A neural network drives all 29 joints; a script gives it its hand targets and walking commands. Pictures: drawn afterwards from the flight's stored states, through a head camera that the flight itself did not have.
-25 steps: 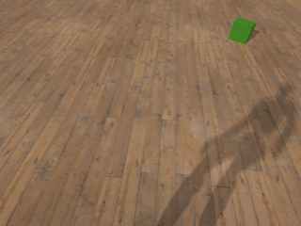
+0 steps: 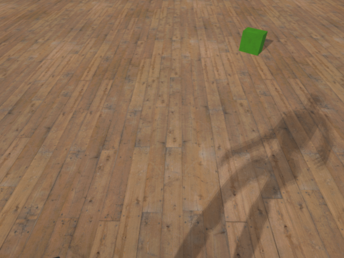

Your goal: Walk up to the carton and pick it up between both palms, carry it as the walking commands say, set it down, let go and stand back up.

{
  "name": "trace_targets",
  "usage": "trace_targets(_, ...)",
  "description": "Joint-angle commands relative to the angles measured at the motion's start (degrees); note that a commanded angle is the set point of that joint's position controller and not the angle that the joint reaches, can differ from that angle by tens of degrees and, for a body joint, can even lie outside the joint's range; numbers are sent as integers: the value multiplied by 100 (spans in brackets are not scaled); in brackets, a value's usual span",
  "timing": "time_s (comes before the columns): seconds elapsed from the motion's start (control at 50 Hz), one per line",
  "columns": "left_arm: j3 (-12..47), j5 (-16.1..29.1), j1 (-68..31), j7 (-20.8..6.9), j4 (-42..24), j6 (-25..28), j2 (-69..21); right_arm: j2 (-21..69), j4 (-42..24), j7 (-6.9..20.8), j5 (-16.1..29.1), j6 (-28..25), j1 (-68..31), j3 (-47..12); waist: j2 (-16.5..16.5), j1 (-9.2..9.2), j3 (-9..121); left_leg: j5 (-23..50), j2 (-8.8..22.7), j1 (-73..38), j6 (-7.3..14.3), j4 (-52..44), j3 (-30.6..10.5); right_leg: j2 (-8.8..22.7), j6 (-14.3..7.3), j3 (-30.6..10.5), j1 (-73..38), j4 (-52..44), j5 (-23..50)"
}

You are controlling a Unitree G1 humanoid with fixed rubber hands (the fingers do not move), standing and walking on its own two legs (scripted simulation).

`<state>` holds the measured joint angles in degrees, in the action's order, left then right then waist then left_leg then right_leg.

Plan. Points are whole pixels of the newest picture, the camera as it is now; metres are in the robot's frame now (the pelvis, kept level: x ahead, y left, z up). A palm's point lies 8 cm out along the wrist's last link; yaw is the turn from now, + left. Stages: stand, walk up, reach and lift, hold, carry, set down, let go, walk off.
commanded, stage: walk up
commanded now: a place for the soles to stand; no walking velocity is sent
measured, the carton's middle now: (252, 41) +2.72 -0.77 -0.64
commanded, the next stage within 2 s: none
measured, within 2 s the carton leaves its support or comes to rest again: neither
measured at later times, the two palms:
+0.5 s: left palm (82, 216) +0.25 +0.30 -0.12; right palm (301, 171) +0.41 -0.35 -0.06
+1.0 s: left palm (138, 120) +0.64 +0.20 -0.09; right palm (306, 129) +0.63 -0.45 -0.10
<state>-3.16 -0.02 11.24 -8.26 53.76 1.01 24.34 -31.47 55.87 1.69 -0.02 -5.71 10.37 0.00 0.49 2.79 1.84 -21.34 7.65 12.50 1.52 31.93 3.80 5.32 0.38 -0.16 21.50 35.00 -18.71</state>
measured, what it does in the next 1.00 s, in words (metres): walks ahead: left foot, then right foot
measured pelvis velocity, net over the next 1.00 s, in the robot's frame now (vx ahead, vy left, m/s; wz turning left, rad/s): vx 0.55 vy -0.11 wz -0.12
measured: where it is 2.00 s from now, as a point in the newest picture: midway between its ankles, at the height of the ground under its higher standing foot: (214, 148)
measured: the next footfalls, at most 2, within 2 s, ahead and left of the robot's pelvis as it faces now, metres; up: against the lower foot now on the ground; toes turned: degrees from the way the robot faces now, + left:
left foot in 0.46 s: +0.39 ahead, +0.09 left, +0.00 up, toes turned +2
right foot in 0.90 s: +0.64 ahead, -0.24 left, +0.00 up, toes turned -7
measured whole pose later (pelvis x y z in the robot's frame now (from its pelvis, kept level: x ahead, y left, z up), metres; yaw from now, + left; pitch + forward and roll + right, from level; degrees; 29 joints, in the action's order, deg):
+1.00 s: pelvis +0.55 -0.11 +0.00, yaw -7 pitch +3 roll +1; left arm -3.2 0.0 13.5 -4.7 53.1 4.1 23.7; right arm -26.9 53.6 2.7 0.0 -6.1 9.5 -0.1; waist -0.3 3.3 0.1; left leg -24.5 4.9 16.1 1.1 59.1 4.0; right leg 0.6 -0.8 0.0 25.4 34.8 -12.2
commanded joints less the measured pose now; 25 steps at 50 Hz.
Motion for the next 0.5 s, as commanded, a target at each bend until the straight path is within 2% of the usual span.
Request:
trace_targets(0.0, -587, -73, 367, 428, -201, 362, 2220, -857, -679, 56, 5, 5, -1327, 452, 673, 151, -426, 266, -122, 3391, 38, 3422, -679, 1201, -729, -3604, -1400, -2947, -3318)
trace_targets(0.02, -601, -75, 128, 420, -247, 395, 2236, -1010, -548, 125, 29, 15, -1131, 494, 666, 13, -515, 482, -134, 3172, -102, 3284, -588, 1018, -696, -3278, -1197, -2851, -3080)
trace_targets(0.04, -575, -80, 211, 398, -207, 442, 2042, -948, -478, 163, 37, 15, -782, 519, 890, 38, -340, 620, -114, 3067, -116, 3038, -449, 853, -718, -2771, -1554, -2719, -2591)
trace_targets(0.06, -518, -51, 435, 372, -148, 483, 1878, -909, -472, 188, -7, 8, -887, 539, 711, 85, -162, 728, -134, 3004, -91, 2931, -348, 759, -737, -2575, -1731, -2707, -2280)
trace_targets(0.08, -492, -42, 712, 377, -91, 517, 1803, -893, -544, 214, -14, -3, -1076, 535, 462, 174, -153, 902, -139, 3022, -113, 2636, -326, 748, -713, -2560, -1925, -2757, -2070)
trace_targets(0.1, -451, -34, 809, 386, -54, 532, 1737, -850, -605, 225, -42, -4, -1144, 505, 495, 232, -57, 966, -135, 3156, -117, 2440, -368, 767, -673, -2507, -2255, -2782, -1818)
trace_targets(0.12, -466, -57, 934, 395, -4, 536, 1742, -819, -688, 238, -41, -14, -1317, 486, 399, 280, -3, 994, -127, 3273, -146, 2104, -364, 777, -738, -2422, -2567, -2790, -1430)
trace_targets(0.18, -436, -44, 1043, 418, 47, 531, 1664, -686, -888, 258, -28, -31, -1712, 440, 400, 335, -180, 1161, -106, 3495, -208, 1315, -315, 753, -874, -2045, -2907, -2738, -61)
trace_targets(0.2, -457, -38, 1132, 424, 113, 524, 1708, -668, -908, 262, -26, -22, -1855, 416, 384, 401, -318, 1222, -163, 3472, -205, 1173, -233, 701, -794, -1974, -2893, -2781, 330)
trace_targets(0.22, -437, -38, 1228, 441, 137, 524, 1710, -638, -944, 263, -49, -12, -1977, 412, 302, 411, -383, 1261, -199, 3449, -193, 1050, -213, 716, -765, -1913, -2905, -2738, 808)
trace_targets(0.24, -422, -32, 1175, 432, 150, 513, 1719, -546, -1023, 266, -50, -19, -2071, 359, 451, 419, -445, 1235, -251, 3345, -175, 759, -129, 582, -803, -1686, -2925, -2623, 1244)
trace_targets(0.26, -449, -26, 1154, 425, 169, 505, 1709, -569, -1040, 267, -55, -15, -2061, 384, 382, 396, -448, 1263, -317, 3165, -138, 574, -18, 508, -785, -1509, -2931, -2581, 1649)
trace_targets(0.3, -444, -19, 1151, 415, 137, 458, 1705, -427, -1090, 255, -67, -40, -2093, 382, 539, 409, -278, 1218, -472, 2799, -56, 133, 161, 460, -903, -1321, -3106, -2358, 2434)
trace_targets(0.32, -442, -17, 1159, 432, 145, 448, 1653, -391, -1115, 248, -83, -63, -2159, 388, 406, 431, -233, 1190, -535, 2711, -5, -119, 225, 473, -950, -1334, -3159, -2197, 2712)
trace_targets(0.34, -424, -8, 1082, 434, 97, 439, 1651, -383, -1104, 229, -78, -75, -2054, 423, 377, 345, -172, 1173, -652, 2348, 51, -344, 395, 426, -921, -1176, -3072, -2013, 3224)
trace_targets(0.36, -407, 34, 804, 433, 27, 416, 1637, -398, -970, 198, -117, -90, -1618, 472, 425, 81, 8, 1073, -725, 1575, 144, -617, 431, 410, -945, -948, -2822, -1464, 3852)
trace_targets(0.38, -390, 85, 548, 438, -135, 418, 1538, -439, -757, 148, -120, -101, -787, 533, 314, -304, 490, 1479, -791, 240, 249, -1013, 454, 218, -883, -608, -2313, -663, 4081)
trace_targets(0.4, -292, 95, 463, 435, -266, 447, 1321, -772, -423, 69, -208, -127, 338, 719, -30, -774, 1401, 1744, -410, -1867, 470, -788, -102, -35, -684, -353, -1158, 715, 3404)
trace_targets(0.42, -75, 189, 300, 415, -540, 484, 844, -1389, -271, -13, -335, -133, 1429, 950, -1279, -1216, 2316, 359, 1228, -4004, 834, -1095, -2075, -493, -345, 0, 794, 2540, 1225)
trace_targets(0.44, -23, 107, 430, 443, -526, 481, 873, -1503, -378, -64, -243, -107, 1310, 985, -1415, -1137, 2605, -722, 2028, -4889, 1026, -1275, -3386, -851, -373, -372, 2152, 3200, -1052)
trace_targets(0.46, -116, -56, 222, 445, -341, 476, 1284, -1579, -481, -97, -119, -115, 970, 971, -737, -1064, 1758, -1565, 1986, -3897, 1117, -1575, -3490, -605, -431, -598, 2517, 3544, -622)
trace_targets(0.48, -184, -94, 81, 404, -244, 504, 1479, -1577, -548, -112, -56, -182, 502, 885, -479, -817, 946, -1576, 1784, -2854, 1045, -1684, -2960, -226, -428, -655, 2555, 3618, -56)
